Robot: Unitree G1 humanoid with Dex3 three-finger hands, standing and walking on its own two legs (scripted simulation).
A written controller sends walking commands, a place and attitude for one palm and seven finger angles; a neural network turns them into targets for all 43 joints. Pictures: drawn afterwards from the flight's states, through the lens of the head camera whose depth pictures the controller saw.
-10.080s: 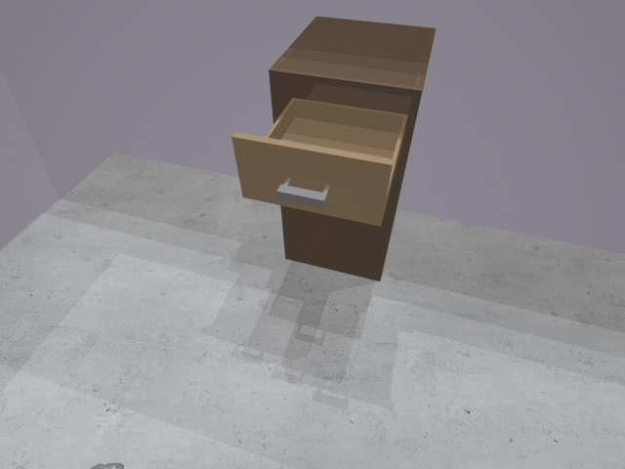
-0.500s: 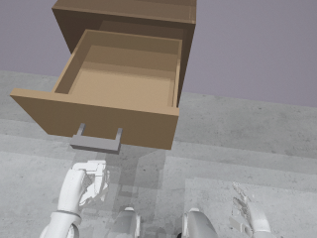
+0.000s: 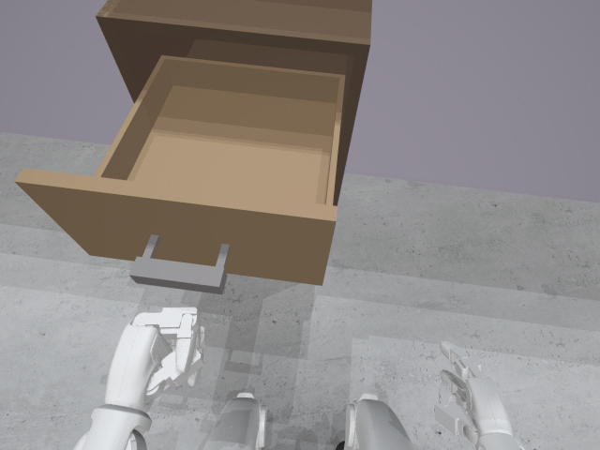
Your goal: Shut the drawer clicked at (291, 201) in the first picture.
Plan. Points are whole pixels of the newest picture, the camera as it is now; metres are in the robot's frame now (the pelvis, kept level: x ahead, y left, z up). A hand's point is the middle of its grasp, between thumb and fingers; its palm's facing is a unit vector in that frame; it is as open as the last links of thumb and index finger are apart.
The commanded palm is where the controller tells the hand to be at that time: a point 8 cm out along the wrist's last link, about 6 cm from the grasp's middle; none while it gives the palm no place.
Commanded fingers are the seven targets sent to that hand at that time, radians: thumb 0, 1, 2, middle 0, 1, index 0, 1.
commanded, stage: push the drawer shut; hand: left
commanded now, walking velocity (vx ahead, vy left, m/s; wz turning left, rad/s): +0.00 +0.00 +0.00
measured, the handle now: (184, 260) +0.34 +0.17 +0.04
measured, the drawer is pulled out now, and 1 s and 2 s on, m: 0.29 0.20 0.08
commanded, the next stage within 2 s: none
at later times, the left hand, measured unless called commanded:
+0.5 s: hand (211, 316) +0.27 +0.12 +0.04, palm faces -0.14 -0.99 -0.05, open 3.0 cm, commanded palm +0.28 +0.18 +0.05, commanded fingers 0.00 0.90 0.90 -1.40 -1.60 -1.40 -1.60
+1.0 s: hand (227, 260) +0.35 +0.11 +0.04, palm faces -0.14 -0.99 -0.04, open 3.1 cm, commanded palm +0.34 +0.17 +0.05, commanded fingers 0.00 0.90 0.90 -1.40 -1.60 -1.40 -1.60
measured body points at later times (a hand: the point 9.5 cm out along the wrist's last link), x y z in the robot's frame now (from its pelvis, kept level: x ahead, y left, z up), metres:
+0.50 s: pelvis -0.01 +0.00 +0.00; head +0.09 +0.01 +0.44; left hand +0.28 +0.18 +0.04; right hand +0.16 -0.24 -0.09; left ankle +0.01 +0.11 -0.62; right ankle +0.03 -0.12 -0.62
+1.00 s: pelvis -0.01 +0.00 +0.01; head +0.09 +0.01 +0.45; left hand +0.35 +0.17 +0.04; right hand +0.13 -0.24 -0.09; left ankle +0.01 +0.11 -0.62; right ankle +0.03 -0.12 -0.62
